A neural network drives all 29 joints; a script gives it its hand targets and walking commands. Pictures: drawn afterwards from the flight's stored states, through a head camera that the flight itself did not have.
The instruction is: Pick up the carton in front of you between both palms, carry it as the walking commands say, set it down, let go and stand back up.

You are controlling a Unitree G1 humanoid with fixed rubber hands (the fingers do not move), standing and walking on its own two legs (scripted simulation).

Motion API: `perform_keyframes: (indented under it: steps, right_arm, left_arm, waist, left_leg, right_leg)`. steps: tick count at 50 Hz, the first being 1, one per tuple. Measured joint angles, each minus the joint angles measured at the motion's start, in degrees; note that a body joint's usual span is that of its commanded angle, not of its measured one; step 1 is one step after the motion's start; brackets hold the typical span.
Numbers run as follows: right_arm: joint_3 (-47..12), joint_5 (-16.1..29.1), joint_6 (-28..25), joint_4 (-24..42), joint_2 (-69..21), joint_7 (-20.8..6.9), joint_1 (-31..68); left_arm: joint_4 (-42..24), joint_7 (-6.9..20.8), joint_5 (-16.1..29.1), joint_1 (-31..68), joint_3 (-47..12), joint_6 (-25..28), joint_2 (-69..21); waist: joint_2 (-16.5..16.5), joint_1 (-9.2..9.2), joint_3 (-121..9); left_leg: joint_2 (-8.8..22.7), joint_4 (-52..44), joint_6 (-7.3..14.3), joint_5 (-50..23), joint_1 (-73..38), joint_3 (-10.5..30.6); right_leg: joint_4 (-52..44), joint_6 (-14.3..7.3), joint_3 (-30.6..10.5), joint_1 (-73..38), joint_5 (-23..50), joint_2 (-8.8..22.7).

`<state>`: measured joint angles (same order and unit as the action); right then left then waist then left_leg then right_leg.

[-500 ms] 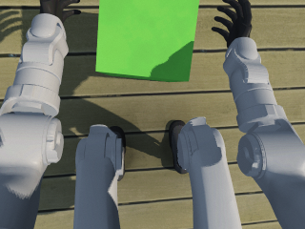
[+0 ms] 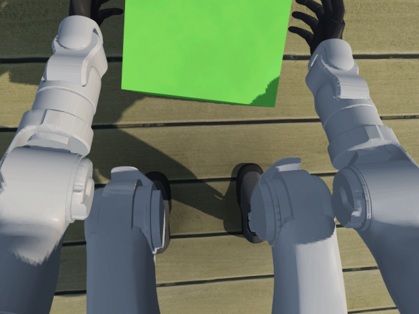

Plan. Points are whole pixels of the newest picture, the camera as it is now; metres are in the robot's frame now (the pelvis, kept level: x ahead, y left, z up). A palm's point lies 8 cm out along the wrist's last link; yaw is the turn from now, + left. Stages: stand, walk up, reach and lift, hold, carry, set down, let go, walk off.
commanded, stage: reach and lift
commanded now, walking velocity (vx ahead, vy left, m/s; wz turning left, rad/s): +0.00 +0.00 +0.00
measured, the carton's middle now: (202, 41) +0.51 +0.01 -0.24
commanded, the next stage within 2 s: none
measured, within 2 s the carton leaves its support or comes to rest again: leaves its support in 0.52 s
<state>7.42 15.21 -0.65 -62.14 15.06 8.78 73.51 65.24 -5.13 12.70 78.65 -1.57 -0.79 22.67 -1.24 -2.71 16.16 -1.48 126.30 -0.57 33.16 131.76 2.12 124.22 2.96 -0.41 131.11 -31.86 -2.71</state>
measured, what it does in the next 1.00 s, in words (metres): rises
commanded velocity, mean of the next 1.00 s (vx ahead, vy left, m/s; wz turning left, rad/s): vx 0.00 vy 0.00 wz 0.00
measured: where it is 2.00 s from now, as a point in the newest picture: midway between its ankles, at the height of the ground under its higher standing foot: (205, 220)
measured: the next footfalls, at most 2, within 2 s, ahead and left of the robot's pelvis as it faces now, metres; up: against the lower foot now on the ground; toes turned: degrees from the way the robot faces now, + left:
none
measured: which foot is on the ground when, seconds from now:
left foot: down 0.00-1.00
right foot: down 0.00-1.00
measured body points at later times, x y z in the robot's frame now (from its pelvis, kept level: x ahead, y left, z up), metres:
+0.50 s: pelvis +0.00 +0.00 +0.00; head +0.35 +0.02 +0.26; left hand +0.55 +0.15 -0.18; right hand +0.53 -0.16 -0.17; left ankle +0.10 +0.12 -0.33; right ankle +0.12 -0.13 -0.33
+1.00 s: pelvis -0.01 +0.00 +0.09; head +0.25 +0.02 +0.45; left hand +0.50 +0.16 +0.01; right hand +0.49 -0.15 +0.01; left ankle +0.10 +0.12 -0.33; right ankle +0.12 -0.13 -0.33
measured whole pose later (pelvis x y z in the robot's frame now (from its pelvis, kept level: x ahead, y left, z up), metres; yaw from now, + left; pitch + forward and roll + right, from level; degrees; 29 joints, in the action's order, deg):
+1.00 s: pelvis -0.01 +0.00 +0.09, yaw +2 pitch +41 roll -1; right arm 30.2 -9.0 17.1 -42.8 -0.4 5.4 58.8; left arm 50.4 -3.5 -10.1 63.8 21.3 -17.3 4.4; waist 0.0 -2.0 -7.2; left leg -6.6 108.7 -2.7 29.4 120.2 4.2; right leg 107.9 4.3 -3.7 119.5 -29.5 -6.0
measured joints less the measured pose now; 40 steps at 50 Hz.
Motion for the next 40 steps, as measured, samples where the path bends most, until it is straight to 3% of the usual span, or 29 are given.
perform_keyframes:
  steps: [13,17,22,27,34,40]
  right_arm:
    - [-2.5,-0.2,-0.2,-1.9,-2.1,0.5,4.4]
    - [0.8,-1.6,-0.9,-3.6,-3.2,2.8,5.7]
    - [6.2,-5.4,1.7,-3.2,-3.9,2.4,6.2]
    - [7.1,-6.4,5.2,0.7,-4.1,2.0,3.5]
    - [8.4,-5.7,9.1,13.7,-6.8,2.5,-6.5]
    - [14.3,-12.0,13.5,19.3,-11.2,0.6,-12.6]
  left_arm:
    - [4.0,-0.9,0.0,4.3,-1.2,1.0,-2.6]
    - [6.3,-1.5,-0.4,6.0,-1.8,0.9,-3.2]
    - [7.6,-1.5,-4.0,7.6,1.0,-1.4,-4.2]
    - [3.2,-2.3,-4.9,4.2,2.3,-4.6,-5.5]
    - [-9.4,-3.2,-5.3,-4.9,3.7,-8.9,-8.0]
    - [-15.0,-2.0,-10.9,-11.5,11.0,-13.5,-12.5]
  waist:
    - [0.0,0.01,1.2]
    - [-0.3,0.17,1.2]
    - [-0.1,0.18,1.2]
    - [-0.1,0.04,-0.3]
    - [-0.6,0.33,-6.0]
    - [-0.1,0.77,-14.4]
  left_leg:
    - [0.0,-1.9,-0.1,-1.6,-0.4,0.0]
    - [-0.4,-2.3,-0.3,-1.8,-0.3,0.2]
    - [-0.9,-1.2,-0.1,-1.6,-0.2,0.0]
    - [-1.3,0.5,0.0,-0.6,-0.1,-0.3]
    - [-2.9,0.0,-1.3,-0.3,-0.8,0.3]
    - [-4.2,-5.0,-2.1,-0.9,-4.3,1.0]
  right_leg:
    - [-1.9,0.1,-0.2,-0.2,1.7,-0.4]
    - [-2.2,0.2,-0.3,-0.2,1.8,-0.5]
    - [-1.1,0.5,-0.6,-0.4,1.4,-0.7]
    - [0.7,1.1,-1.3,-0.2,0.2,-1.2]
    - [0.6,2.2,-2.4,-0.8,-0.5,-2.8]
    - [-4.0,1.9,-2.7,-4.4,-0.3,-2.8]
